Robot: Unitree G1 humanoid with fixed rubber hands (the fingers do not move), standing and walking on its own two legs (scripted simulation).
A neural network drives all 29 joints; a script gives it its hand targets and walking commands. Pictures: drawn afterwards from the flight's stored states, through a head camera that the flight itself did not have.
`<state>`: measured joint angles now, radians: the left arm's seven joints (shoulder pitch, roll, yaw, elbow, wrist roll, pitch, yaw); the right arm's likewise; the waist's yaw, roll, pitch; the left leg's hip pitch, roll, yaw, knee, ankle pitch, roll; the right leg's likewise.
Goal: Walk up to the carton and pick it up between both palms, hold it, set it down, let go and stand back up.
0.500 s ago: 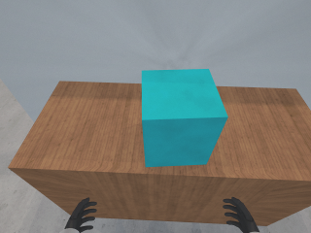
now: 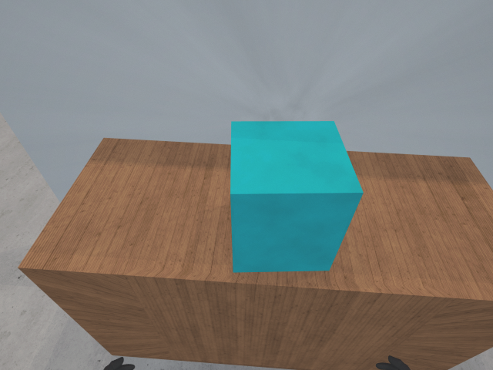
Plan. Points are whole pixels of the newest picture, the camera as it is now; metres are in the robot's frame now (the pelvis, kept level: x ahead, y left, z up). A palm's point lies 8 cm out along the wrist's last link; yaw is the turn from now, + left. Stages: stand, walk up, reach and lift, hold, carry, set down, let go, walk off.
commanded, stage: stand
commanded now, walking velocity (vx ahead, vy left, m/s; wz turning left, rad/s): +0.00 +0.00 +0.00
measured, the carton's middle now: (282, 198) +0.45 -0.06 +0.01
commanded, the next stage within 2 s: none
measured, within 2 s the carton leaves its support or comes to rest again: neither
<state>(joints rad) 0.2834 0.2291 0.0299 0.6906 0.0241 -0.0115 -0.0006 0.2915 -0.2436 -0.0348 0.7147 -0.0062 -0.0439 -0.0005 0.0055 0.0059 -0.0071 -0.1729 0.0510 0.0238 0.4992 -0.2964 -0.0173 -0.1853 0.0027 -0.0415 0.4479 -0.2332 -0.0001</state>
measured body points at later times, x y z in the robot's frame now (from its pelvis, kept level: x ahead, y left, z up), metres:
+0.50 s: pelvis -0.03 +0.02 +0.00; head -0.04 +0.02 +0.45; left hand +0.01 +0.27 -0.14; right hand +0.02 -0.24 -0.12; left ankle -0.02 +0.13 -0.74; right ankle +0.01 -0.12 -0.74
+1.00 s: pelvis -0.03 +0.01 +0.00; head -0.03 +0.01 +0.45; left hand -0.01 +0.26 -0.14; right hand +0.01 -0.25 -0.13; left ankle -0.02 +0.13 -0.74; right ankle +0.01 -0.12 -0.74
